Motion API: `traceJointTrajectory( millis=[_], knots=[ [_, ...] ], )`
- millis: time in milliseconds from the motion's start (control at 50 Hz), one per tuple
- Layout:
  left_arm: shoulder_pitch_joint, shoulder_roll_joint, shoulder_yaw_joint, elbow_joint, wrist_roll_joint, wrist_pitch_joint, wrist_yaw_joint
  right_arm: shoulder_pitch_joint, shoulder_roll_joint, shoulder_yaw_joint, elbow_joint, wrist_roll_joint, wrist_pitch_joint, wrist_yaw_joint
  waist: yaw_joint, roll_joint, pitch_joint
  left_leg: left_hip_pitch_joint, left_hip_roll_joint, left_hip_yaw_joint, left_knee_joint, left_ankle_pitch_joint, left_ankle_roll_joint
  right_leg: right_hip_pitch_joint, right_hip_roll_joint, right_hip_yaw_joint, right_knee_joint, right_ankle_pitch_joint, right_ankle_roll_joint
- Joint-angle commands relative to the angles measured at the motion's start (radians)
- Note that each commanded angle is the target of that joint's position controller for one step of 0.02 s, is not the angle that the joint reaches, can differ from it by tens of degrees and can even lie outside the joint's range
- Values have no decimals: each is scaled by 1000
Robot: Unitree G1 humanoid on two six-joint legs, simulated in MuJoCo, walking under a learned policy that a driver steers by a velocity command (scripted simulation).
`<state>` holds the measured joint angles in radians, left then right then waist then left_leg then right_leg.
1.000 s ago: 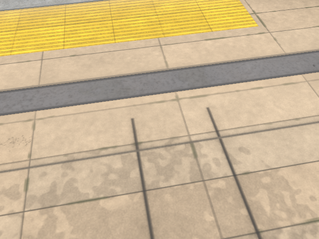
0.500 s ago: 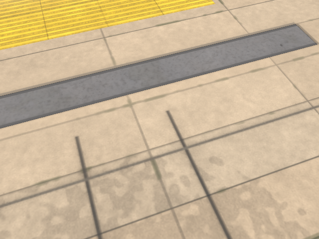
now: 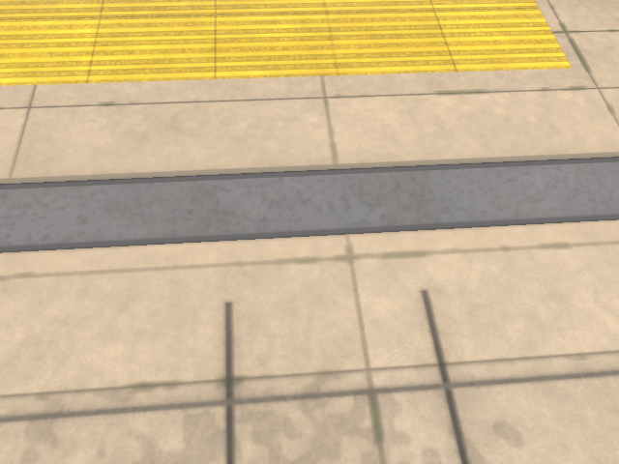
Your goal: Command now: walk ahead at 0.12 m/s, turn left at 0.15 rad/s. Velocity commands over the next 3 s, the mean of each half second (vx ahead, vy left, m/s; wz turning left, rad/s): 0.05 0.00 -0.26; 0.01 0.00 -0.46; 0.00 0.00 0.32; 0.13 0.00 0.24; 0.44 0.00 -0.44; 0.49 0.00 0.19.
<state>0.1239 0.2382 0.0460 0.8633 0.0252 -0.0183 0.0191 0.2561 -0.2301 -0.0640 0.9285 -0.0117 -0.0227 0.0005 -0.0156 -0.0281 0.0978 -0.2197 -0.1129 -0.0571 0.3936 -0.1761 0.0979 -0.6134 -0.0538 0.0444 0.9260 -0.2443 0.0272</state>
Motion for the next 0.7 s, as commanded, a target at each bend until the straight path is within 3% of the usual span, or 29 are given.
traceJointTrajectory(
  millis=[20, 60, 100, 140, 160, 180, 200, 220, 240, 260, 280, 340, 480, 520, 560, 580, 600, 620, 640, 660, 680, 700],
  knots=[
    [89, 41, 2, -5, -6, 8, 2, 29, -102, -12, -36, -5, -11, -10, 13, 118, -173, 59, 249, -87, -61, 714, 107, 169, 12, -44, -96, 86, -6],
    [76, 42, -2, 11, -11, 10, 5, 27, -86, 0, -17, -13, -12, -14, 3, 118, -160, 57, 257, -73, -65, 647, 91, 243, 17, -44, -185, 84, -19],
    [67, 55, -1, 23, -15, 13, 9, 15, -94, 5, -4, -19, -9, -19, -2, 123, -132, 53, 283, -87, -53, 567, 87, 298, 31, -43, -259, 32, -40],
    [90, 62, 3, 36, -14, 8, 12, -12, -128, -1, 0, -10, -1, -31, 21, 110, -97, 58, 291, -99, 6, 467, 71, 354, 48, -54, -401, 41, -65],
    [101, 78, 5, 40, -10, -2, 11, 4, -145, -7, 6, -6, 6, -39, 28, 74, -87, 55, 271, -100, 54, 375, 41, 398, 35, -17, -508, 162, -79],
    [132, 135, 18, 45, 1, -13, 12, 45, -139, -9, -2, -12, 7, -46, 5, -16, -120, 27, 212, -62, 154, 246, 7, 468, -58, 110, -497, 469, -105],
    [146, 198, 32, 41, -8, -15, 6, 122, -106, -9, 0, -5, 14, -49, -37, -160, -149, -65, 87, 33, 299, -121, -29, 534, -210, 278, -479, 829, -217],
    [172, 162, 25, 41, -18, -8, 0, 92, -99, -8, 5, 2, 33, -56, 21, -212, -190, -131, 25, 70, 433, -407, -52, 534, -316, 431, -534, 859, -345],
    [199, 151, 25, 49, -11, -4, -4, 19, -107, -11, -13, -1, 44, -53, 42, -148, -167, -185, 27, 32, 575, -479, -60, 516, -297, 453, -579, 731, -368],
    [171, 159, 32, 48, -11, 5, 0, -21, -92, -10, -21, -5, 50, -46, 27, -91, -144, -208, 47, 11, 640, -431, -69, 480, -242, 399, -594, 577, -344],
    [136, 157, 36, 39, -9, 14, 6, -46, -87, -10, -27, -4, 55, -40, 14, -74, -117, -227, 66, 5, 656, -376, -80, 439, -196, 350, -607, 493, -311],
    [95, 134, 41, 17, -12, 29, 8, -55, -83, -8, -29, -6, 59, -36, 7, -81, -135, -228, 70, 23, 603, -291, -110, 427, -107, 285, -615, 375, -263],
    [108, 178, 68, 12, -6, 51, -2, -91, -89, 0, -60, 12, 56, -49, 40, -122, -165, -152, 50, 16, 373, -273, -120, 405, -93, 403, -650, 112, -246],
    [74, 183, 72, 2, -6, 58, -9, -57, -93, 0, -58, 17, 49, -51, 24, -132, -167, -73, 35, 18, 279, -262, -105, 362, -80, 431, -654, 89, -222],
    [25, 185, 75, -12, -15, 68, -14, 24, -90, 1, -41, 20, 40, -54, -22, -123, -164, 58, 19, 28, 82, -178, -80, 293, -43, 438, -638, 24, -172],
    [12, 171, 73, -21, -22, 71, -13, 61, -110, -4, -35, 14, 35, -59, -41, -88, -146, 143, 53, 2, -60, -141, -65, 216, 4, 412, -605, -85, -121],
    [52, 113, 60, -30, -29, 68, -12, 52, -198, -21, -47, -3, 32, -69, -9, 103, -133, 195, 260, -221, -208, -279, -24, 106, 108, 296, -422, -227, -63],
    [63, 101, 61, -37, -32, 62, -4, -58, -285, -34, -100, -13, 33, -69, 12, 272, -101, 102, 482, -466, -286, -311, 68, -7, 253, 70, -169, -288, -34],
    [43, 171, 72, -32, 0, 59, -4, -84, -240, -27, -103, -26, 34, -62, 25, 156, -74, -30, 502, -410, -248, -203, 118, 69, 145, 83, -6, -266, -33],
    [70, 168, 77, -8, 2, 60, -12, -136, -166, -8, -118, -21, 31, -58, 61, 100, -61, -64, 425, -306, -214, -99, 104, 112, 143, 85, 80, -207, -39],
    [106, 150, 75, 10, 4, 67, -18, -165, -138, 0, -129, -15, 29, -56, 81, 105, -49, -53, 362, -204, -188, -16, 80, 105, 142, 73, 151, -160, -34],
    [129, 147, 75, 20, 6, 74, -25, -172, -136, 3, -141, -12, 27, -57, 86, 139, -58, -11, 328, -142, -167, 44, 68, 85, 138, 58, 208, -134, -25]
  ],
)
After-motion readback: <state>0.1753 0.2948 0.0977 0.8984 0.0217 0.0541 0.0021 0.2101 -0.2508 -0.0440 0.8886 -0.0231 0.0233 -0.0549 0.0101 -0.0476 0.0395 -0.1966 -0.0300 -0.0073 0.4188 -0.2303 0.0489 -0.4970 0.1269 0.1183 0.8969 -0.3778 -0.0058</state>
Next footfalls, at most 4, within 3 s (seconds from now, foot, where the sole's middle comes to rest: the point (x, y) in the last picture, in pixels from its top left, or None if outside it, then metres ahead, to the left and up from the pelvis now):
0.18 right None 0.13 -0.13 -0.78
0.60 left None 0.10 0.08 -0.78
1.04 right None -0.01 -0.11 -0.78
1.46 left None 0.04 0.10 -0.78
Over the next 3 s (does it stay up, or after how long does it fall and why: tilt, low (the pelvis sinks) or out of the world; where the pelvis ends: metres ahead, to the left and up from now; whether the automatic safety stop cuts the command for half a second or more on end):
stays up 0.52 -0.22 -0.01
